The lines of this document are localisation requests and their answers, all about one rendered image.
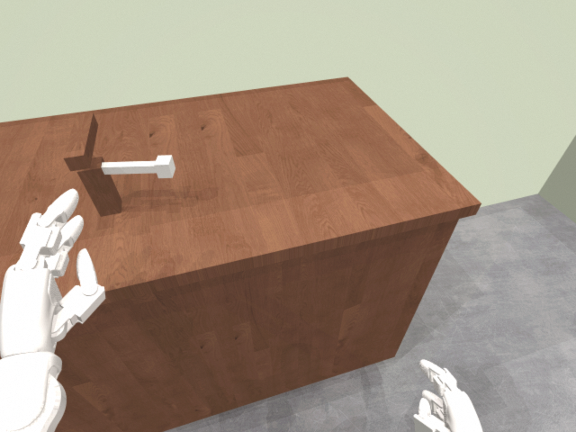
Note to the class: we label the robot left forearm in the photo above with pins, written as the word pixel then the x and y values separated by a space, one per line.
pixel 31 398

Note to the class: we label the right robot hand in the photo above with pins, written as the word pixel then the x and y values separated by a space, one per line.
pixel 454 413

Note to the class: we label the left robot hand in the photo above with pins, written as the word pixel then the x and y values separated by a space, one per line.
pixel 30 294

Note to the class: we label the counter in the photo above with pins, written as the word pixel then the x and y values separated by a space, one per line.
pixel 294 243

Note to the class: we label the tap lever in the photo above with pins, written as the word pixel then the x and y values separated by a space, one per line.
pixel 164 166

